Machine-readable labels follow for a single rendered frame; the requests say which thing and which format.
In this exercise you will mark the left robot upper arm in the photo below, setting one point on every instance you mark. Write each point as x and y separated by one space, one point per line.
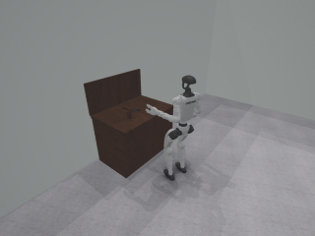
176 107

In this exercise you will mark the robot torso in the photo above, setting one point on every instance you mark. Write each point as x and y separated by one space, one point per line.
187 107

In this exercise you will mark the left robot forearm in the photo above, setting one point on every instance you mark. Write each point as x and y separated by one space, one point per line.
170 118

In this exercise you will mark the right robot upper arm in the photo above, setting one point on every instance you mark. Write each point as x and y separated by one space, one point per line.
198 109

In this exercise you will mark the left robot hand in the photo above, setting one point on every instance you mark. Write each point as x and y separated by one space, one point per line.
153 110

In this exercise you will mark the counter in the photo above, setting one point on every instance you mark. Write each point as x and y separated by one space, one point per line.
125 140

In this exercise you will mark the robot right thigh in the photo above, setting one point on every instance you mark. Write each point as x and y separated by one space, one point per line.
181 138

